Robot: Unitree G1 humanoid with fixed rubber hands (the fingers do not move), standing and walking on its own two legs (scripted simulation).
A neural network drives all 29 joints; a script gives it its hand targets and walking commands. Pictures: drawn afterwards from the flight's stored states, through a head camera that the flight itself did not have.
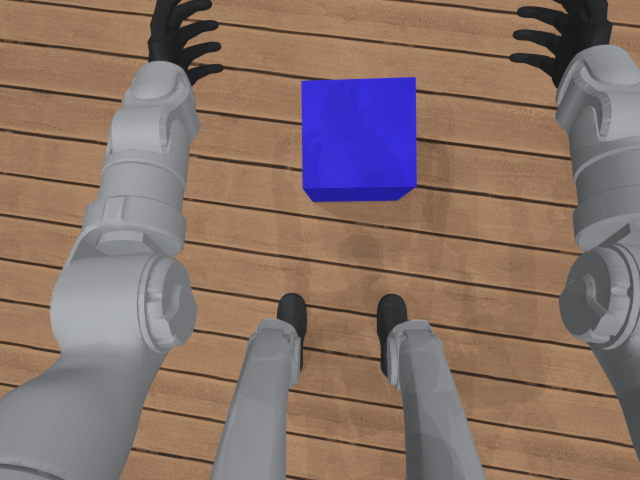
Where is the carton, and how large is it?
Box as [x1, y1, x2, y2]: [301, 77, 416, 201]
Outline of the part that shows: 415,77 301,81 302,183 303,189 312,201 396,200 416,186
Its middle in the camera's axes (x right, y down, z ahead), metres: +0.07 -0.20 +0.83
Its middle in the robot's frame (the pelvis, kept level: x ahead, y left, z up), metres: +0.56 -0.03 -0.53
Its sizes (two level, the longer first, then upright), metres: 0.210 0.200 0.250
